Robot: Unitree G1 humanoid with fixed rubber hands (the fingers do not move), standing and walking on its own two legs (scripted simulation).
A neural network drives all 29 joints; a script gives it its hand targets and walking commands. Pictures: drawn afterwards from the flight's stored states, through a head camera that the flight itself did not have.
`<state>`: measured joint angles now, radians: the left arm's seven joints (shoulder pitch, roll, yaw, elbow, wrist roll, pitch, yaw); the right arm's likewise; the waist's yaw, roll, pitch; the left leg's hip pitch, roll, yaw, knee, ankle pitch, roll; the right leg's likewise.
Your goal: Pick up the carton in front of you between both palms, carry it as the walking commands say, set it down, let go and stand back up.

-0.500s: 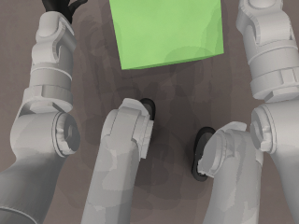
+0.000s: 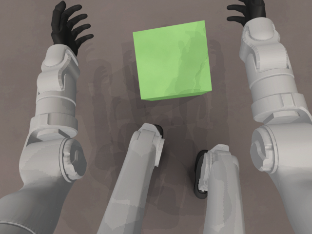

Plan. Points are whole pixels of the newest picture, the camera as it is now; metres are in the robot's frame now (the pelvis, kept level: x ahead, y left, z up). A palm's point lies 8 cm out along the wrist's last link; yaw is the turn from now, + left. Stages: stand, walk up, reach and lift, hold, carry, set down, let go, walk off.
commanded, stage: set down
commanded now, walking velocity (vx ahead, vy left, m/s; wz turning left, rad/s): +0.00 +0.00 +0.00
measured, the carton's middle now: (172, 69) +0.49 +0.10 -0.39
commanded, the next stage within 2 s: let go in 0.32 s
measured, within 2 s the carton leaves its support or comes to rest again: neither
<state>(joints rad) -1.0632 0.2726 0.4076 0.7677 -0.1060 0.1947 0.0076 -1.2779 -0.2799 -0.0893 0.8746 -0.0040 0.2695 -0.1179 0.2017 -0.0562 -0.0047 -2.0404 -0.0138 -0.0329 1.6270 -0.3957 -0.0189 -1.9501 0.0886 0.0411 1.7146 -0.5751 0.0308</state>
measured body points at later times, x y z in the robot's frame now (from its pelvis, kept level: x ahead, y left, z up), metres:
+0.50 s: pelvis +0.03 +0.01 +0.13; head +0.31 +0.05 +0.48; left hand +0.45 +0.32 +0.03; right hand +0.56 -0.07 +0.03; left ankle +0.13 +0.12 -0.48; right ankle +0.07 -0.12 -0.48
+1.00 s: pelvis +0.10 +0.03 +0.24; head +0.24 +0.03 +0.67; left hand +0.30 +0.28 +0.15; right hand +0.40 -0.14 +0.13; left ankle +0.12 +0.12 -0.48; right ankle +0.07 -0.12 -0.48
